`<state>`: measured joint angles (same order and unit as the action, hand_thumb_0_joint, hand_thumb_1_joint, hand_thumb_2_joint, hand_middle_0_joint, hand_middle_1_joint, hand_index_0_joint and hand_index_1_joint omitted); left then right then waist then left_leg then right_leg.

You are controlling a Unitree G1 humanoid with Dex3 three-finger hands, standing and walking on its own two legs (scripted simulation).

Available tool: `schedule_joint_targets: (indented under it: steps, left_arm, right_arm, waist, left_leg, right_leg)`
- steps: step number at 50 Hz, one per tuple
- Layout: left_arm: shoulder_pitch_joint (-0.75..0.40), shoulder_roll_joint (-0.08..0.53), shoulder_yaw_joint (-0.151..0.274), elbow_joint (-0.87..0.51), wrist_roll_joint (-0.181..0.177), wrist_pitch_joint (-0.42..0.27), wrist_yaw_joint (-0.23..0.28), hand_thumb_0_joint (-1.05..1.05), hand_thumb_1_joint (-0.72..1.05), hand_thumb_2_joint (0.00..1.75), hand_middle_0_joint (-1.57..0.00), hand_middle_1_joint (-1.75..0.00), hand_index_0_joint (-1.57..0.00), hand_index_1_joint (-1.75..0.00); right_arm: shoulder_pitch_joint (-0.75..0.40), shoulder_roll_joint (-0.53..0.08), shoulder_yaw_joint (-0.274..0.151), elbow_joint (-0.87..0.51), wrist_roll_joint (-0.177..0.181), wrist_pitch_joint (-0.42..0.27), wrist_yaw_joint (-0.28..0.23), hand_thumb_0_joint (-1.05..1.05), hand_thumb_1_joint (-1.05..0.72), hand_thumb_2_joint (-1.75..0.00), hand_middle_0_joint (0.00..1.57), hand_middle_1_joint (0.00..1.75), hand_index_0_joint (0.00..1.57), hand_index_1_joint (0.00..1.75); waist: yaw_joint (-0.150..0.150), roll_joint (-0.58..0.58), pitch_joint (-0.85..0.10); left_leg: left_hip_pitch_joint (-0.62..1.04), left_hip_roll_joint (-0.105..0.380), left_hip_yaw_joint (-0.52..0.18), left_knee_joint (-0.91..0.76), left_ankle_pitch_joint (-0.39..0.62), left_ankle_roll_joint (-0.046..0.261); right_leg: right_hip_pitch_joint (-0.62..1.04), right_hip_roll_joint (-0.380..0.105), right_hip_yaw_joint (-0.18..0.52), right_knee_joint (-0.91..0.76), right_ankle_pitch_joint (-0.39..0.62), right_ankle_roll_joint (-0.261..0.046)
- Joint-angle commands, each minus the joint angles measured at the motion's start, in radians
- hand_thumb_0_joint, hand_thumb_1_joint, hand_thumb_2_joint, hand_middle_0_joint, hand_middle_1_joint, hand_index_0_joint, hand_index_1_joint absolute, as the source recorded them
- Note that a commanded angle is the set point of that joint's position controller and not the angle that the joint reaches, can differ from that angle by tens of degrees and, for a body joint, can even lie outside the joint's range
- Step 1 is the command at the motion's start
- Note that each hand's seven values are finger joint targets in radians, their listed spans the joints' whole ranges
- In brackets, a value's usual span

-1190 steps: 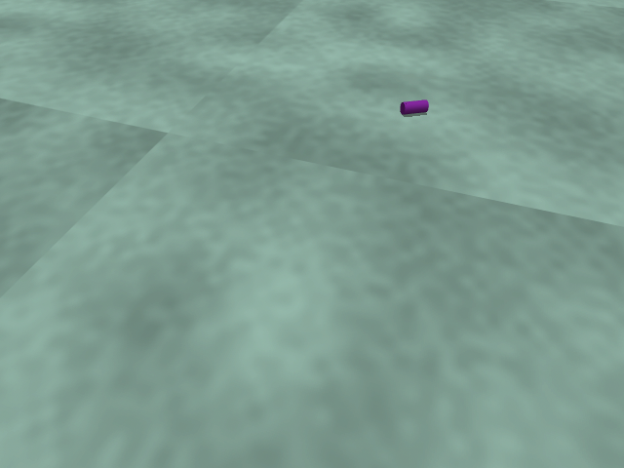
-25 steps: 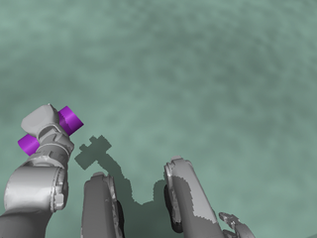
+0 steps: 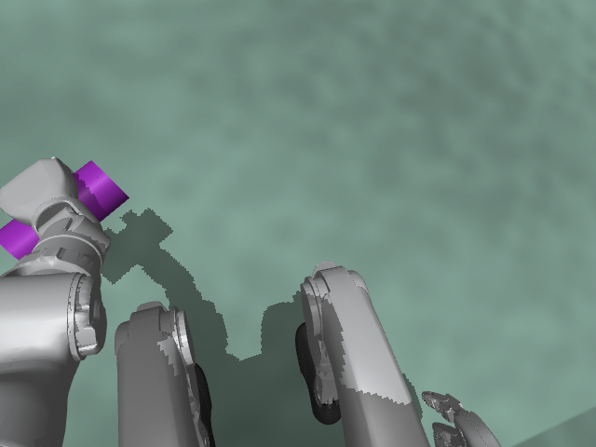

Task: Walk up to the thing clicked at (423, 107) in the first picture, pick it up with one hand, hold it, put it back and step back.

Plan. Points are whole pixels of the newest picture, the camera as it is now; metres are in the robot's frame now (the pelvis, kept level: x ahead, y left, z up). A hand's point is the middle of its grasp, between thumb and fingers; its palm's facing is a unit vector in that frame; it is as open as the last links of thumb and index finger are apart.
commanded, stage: crouch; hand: left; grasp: from above
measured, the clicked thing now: (67, 214) +0.47 +0.25 -0.17
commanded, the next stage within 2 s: lower in 0.54 s
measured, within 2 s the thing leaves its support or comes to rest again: neither
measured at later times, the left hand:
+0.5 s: hand (85, 214) +0.48 +0.23 -0.20, palm faces -0.33 -0.26 -0.90, open 10.2 cm
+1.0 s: hand (99, 220) +0.49 +0.23 -0.26, palm faces -0.36 -0.26 -0.89, open 10.2 cm
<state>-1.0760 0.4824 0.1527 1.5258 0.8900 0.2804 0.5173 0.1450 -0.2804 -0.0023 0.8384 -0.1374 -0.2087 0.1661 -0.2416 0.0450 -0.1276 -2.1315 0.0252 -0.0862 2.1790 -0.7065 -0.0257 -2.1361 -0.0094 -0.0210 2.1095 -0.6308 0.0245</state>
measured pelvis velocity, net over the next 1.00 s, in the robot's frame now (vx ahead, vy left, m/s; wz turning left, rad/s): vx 0.00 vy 0.00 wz -0.04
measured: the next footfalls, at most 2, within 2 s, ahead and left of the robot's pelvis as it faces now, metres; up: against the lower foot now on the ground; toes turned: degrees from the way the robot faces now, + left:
none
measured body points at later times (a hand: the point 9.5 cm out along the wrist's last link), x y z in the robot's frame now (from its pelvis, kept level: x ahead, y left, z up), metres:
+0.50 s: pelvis -0.01 +0.01 -0.05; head +0.23 +0.03 +0.33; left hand +0.50 +0.24 -0.15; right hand -0.01 -0.26 -0.17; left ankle +0.07 +0.13 -0.37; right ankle +0.10 -0.13 -0.37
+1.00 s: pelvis +0.00 +0.00 -0.08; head +0.26 +0.03 +0.28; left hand +0.50 +0.24 -0.21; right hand -0.02 -0.26 -0.18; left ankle +0.07 +0.13 -0.37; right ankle +0.10 -0.13 -0.37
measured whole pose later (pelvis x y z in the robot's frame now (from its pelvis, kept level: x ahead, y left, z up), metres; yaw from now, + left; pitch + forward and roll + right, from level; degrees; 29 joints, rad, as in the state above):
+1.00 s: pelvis +0.00 +0.00 -0.08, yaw -2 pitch +35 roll -7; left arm -1.21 0.65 0.23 1.77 1.01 0.14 0.59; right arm 0.18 -0.32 0.08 0.85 -0.21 -0.27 0.30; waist -0.32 0.02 0.01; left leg -2.34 0.00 -0.14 2.44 -0.72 -0.03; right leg -2.33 0.00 -0.04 2.34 -0.62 0.04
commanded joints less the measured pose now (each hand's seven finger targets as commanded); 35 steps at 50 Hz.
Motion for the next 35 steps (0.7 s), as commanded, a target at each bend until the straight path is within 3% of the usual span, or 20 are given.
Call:
schedule_joint_targets:
  steps: [1,2,4,5,6,9,10,11,20,21,23,25,26,29,31,34,35]
  left_arm:
    - [-0.394,0.214,-0.019,-0.127,0.037,-0.012,0.028,0.00,0.58,0.60,-0.99,-0.60,-1.01,-0.58]
    - [-0.410,0.240,-0.016,-0.131,0.038,-0.021,0.027,0.00,0.59,0.60,-1.00,-0.58,-1.02,-0.57]
    - [-0.422,0.224,-0.023,-0.106,0.059,-0.031,0.025,0.00,0.64,0.63,-1.04,-0.61,-1.05,-0.59]
    - [-0.435,0.229,-0.028,-0.114,0.062,-0.039,0.023,0.00,0.64,0.63,-1.04,-0.62,-1.05,-0.60]
    - [-0.450,0.272,-0.012,-0.123,0.066,-0.048,0.029,0.00,0.64,0.62,-1.04,-0.60,-1.06,-0.59]
    - [-0.431,0.244,-0.016,-0.057,0.078,-0.059,0.040,0.00,0.65,0.66,-1.06,-0.62,-1.07,-0.61]
    - [-0.465,0.280,-0.001,-0.083,0.080,-0.063,0.049,0.00,0.65,0.65,-1.06,-0.60,-1.06,-0.60]
    - [-0.462,0.271,-0.002,-0.044,0.088,-0.060,0.057,0.00,0.66,0.67,-1.08,-0.60,-1.08,-0.60]
    - [-0.512,0.303,0.022,0.018,0.083,-0.054,0.087,0.00,0.68,0.68,-1.08,-0.62,-1.08,-0.61]
    - [-0.509,0.289,0.016,0.045,0.085,-0.050,0.085,0.00,0.69,0.69,-1.08,-0.64,-1.09,-0.63]
    - [-0.525,0.313,0.020,0.044,0.091,-0.054,0.083,0.00,0.68,0.70,-1.08,-0.64,-1.09,-0.63]
    - [-0.505,0.336,0.030,0.021,0.087,-0.059,0.080,0.00,0.69,0.70,-1.11,-0.60,-1.11,-0.60]
    - [-0.495,0.314,0.021,0.046,0.087,-0.059,0.077,0.00,0.71,0.71,-1.12,-0.62,-1.12,-0.62]
    - [-0.494,0.341,0.038,0.021,0.100,-0.060,0.083,0.00,0.72,0.70,-1.13,-0.60,-1.12,-0.60]
    - [-0.497,0.310,0.024,0.034,0.101,-0.059,0.084,0.00,0.70,0.72,-1.12,-0.63,-1.11,-0.63]
    - [-0.486,0.337,0.051,0.029,0.092,-0.060,0.095,0.00,0.60,0.73,-1.06,-0.61,-1.05,-0.63]
    - [-0.468,0.327,0.047,0.060,0.087,-0.060,0.096,0.00,0.58,0.72,-1.05,-0.60,-1.03,-0.62]
  right_arm:
    - [0.233,-0.203,-0.060,0.002,0.000,-0.018,0.007,0.00,-0.88,-0.90,0.20,0.30,0.20,0.30]
    - [0.219,-0.206,-0.062,0.005,0.001,-0.017,0.008,0.00,-0.88,-0.90,0.20,0.30,0.20,0.30]
    - [0.235,-0.205,-0.052,0.005,-0.001,-0.015,0.012,0.00,-0.89,-0.90,0.20,0.30,0.20,0.30]
    - [0.230,-0.209,-0.054,0.008,-0.004,-0.014,0.014,0.00,-0.89,-0.90,0.20,0.30,0.20,0.30]
    - [0.230,-0.213,-0.054,0.007,-0.003,-0.012,0.013,0.00,-0.89,-0.90,0.20,0.30,0.20,0.30]
    - [0.248,-0.217,-0.041,0.019,-0.009,-0.017,0.019,0.00,-0.89,-0.90,0.20,0.30,0.20,0.30]
    - [0.241,-0.223,-0.045,0.021,-0.009,-0.017,0.019,0.00,-0.89,-0.90,0.20,0.30,0.20,0.30]
    - [0.255,-0.223,-0.037,0.020,-0.012,-0.018,0.021,0.00,-0.89,-0.90,0.20,0.30,0.20,0.30]
    - [0.255,-0.242,-0.026,0.041,-0.033,-0.043,0.050,0.00,-0.89,-0.90,0.20,0.30,0.20,0.30]
    - [0.261,-0.240,-0.022,0.047,-0.039,-0.045,0.055,0.00,-0.89,-0.90,0.20,0.30,0.20,0.30]
    - [0.271,-0.247,-0.016,0.050,-0.042,-0.049,0.064,0.00,-0.89,-0.90,0.20,0.30,0.20,0.30]
    - [0.272,-0.252,-0.016,0.044,-0.033,-0.049,0.068,0.00,-0.89,-0.90,0.20,0.30,0.20,0.30]
    - [0.275,-0.245,-0.012,0.046,-0.041,-0.050,0.074,0.00,-0.89,-0.90,0.20,0.30,0.20,0.30]
    - [0.282,-0.259,-0.014,0.039,-0.037,-0.047,0.081,0.00,-0.89,-0.90,0.20,0.30,0.20,0.30]
    - [0.289,-0.255,-0.011,0.043,-0.041,-0.046,0.092,0.00,-0.90,-0.90,0.20,0.30,0.20,0.30]
    - [0.307,-0.269,-0.015,0.038,-0.041,-0.045,0.099,0.00,-0.89,-0.90,0.20,0.30,0.20,0.30]
    - [0.302,-0.268,-0.014,0.042,-0.039,-0.046,0.100,0.00,-0.90,-0.90,0.20,0.30,0.20,0.30]
  waist:
    - [-0.036,0.199,-0.715]
    - [-0.022,0.217,-0.729]
    - [-0.052,0.204,-0.705]
    - [-0.053,0.210,-0.707]
    - [-0.039,0.209,-0.724]
    - [-0.060,0.193,-0.676]
    - [-0.045,0.218,-0.703]
    - [-0.060,0.212,-0.684]
    - [-0.075,0.252,-0.644]
    - [-0.096,0.230,-0.624]
    - [-0.097,0.219,-0.626]
    - [-0.070,0.249,-0.660]
    - [-0.087,0.241,-0.640]
    - [-0.074,0.266,-0.668]
    - [-0.093,0.265,-0.641]
    - [-0.080,0.252,-0.671]
    - [-0.084,0.237,-0.641]
  left_leg:
    - [0.416,-0.024,0.083,-0.199,0.223,0.037]
    - [0.409,-0.022,0.084,-0.194,0.214,0.036]
    - [0.408,-0.024,0.070,-0.183,0.210,0.035]
    - [0.389,-0.023,0.074,-0.176,0.203,0.036]
    - [0.365,-0.025,0.082,-0.164,0.191,0.040]
    - [0.347,-0.028,0.075,-0.154,0.180,0.039]
    - [0.356,-0.025,0.074,-0.150,0.179,0.038]
    - [0.345,-0.026,0.077,-0.140,0.180,0.040]
    - [0.304,-0.030,0.067,-0.117,0.128,0.039]
    - [0.307,-0.029,0.065,-0.102,0.121,0.041]
    - [0.274,-0.030,0.073,-0.078,0.133,0.046]
    - [0.274,-0.032,0.077,-0.076,0.169,0.043]
    - [0.264,-0.032,0.076,-0.068,0.163,0.044]
    - [0.294,-0.030,0.069,-0.066,0.191,0.039]
    - [0.299,-0.029,0.065,-0.060,0.198,0.037]
    - [0.272,-0.031,0.073,-0.043,0.224,0.042]
    - [0.249,-0.032,0.071,-0.039,0.216,0.044]
  right_leg:
    - [0.431,0.020,-0.071,-0.202,0.196,-0.047]
    - [0.425,0.027,-0.075,-0.190,0.180,-0.051]
    - [0.392,0.021,-0.081,-0.169,0.177,-0.052]
    - [0.393,0.027,-0.084,-0.164,0.172,-0.052]
    - [0.403,0.031,-0.079,-0.166,0.164,-0.051]
    - [0.354,0.023,-0.085,-0.144,0.154,-0.050]
    - [0.336,0.025,-0.087,-0.133,0.151,-0.053]
    - [0.336,0.024,-0.086,-0.132,0.157,-0.051]
    - [0.253,0.025,-0.103,-0.087,0.105,-0.053]
    - [0.251,0.024,-0.105,-0.087,0.106,-0.052]
    - [0.270,0.026,-0.102,-0.085,0.117,-0.048]
    - [0.282,0.025,-0.099,-0.067,0.141,-0.051]
    - [0.281,0.028,-0.104,-0.060,0.138,-0.051]
    - [0.273,0.027,-0.111,-0.046,0.164,-0.054]
    - [0.262,0.029,-0.117,-0.036,0.178,-0.054]
    - [0.301,0.031,-0.113,-0.042,0.204,-0.050]
    - [0.281,0.030,-0.113,-0.038,0.196,-0.049]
